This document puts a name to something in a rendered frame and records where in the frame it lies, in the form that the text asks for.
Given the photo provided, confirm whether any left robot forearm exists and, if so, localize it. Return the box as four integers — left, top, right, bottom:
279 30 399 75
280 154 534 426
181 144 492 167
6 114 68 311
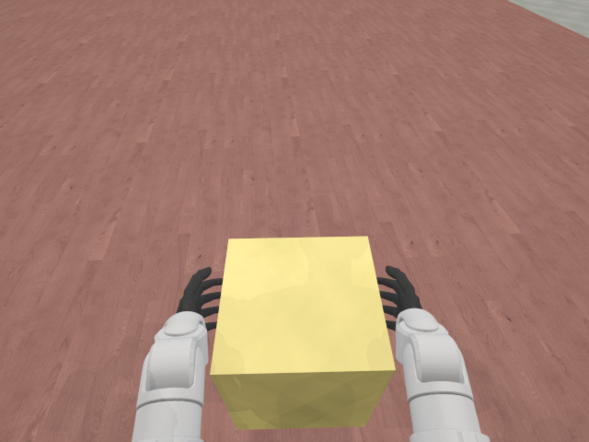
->
132 311 208 442

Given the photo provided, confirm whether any robot right hand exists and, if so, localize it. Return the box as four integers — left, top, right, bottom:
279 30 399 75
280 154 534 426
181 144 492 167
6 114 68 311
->
376 266 422 331

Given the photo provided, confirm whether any right robot forearm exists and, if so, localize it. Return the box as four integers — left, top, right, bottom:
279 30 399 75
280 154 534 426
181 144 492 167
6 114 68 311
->
396 308 490 442

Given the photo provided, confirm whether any carton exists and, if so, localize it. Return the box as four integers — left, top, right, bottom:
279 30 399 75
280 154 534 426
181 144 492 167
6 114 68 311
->
210 237 396 430

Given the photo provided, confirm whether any robot left hand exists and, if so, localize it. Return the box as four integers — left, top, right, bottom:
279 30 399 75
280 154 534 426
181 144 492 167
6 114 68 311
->
176 267 223 331

